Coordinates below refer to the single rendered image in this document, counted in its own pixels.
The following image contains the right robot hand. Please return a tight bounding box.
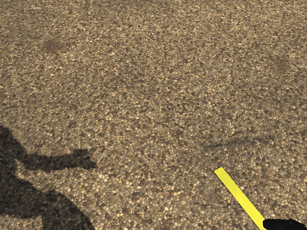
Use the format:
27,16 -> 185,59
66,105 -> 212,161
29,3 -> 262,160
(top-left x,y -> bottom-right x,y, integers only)
263,218 -> 307,230

